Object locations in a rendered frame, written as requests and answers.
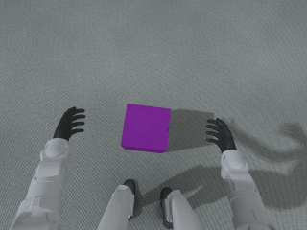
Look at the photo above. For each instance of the robot left thigh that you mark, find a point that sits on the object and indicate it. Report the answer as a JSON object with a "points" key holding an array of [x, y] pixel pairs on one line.
{"points": [[118, 211]]}

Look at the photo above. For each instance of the left robot hand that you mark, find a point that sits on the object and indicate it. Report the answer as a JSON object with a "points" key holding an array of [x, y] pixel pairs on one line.
{"points": [[64, 129]]}

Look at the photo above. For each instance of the carton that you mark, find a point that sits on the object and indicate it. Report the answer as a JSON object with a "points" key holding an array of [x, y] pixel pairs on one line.
{"points": [[146, 128]]}

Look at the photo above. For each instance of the right robot forearm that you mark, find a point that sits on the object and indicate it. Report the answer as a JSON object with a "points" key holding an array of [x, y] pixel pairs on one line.
{"points": [[246, 204]]}

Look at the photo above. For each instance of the right robot foot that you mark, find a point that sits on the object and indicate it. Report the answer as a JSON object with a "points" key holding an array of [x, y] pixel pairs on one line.
{"points": [[163, 195]]}

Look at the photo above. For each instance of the right robot hand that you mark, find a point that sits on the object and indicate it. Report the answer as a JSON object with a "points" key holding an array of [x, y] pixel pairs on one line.
{"points": [[225, 140]]}

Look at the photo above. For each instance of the left robot forearm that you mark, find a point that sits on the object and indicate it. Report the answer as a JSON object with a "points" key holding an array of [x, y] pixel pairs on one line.
{"points": [[43, 200]]}

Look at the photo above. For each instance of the left robot upper arm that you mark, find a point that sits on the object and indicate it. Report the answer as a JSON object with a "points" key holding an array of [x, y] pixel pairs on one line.
{"points": [[45, 225]]}

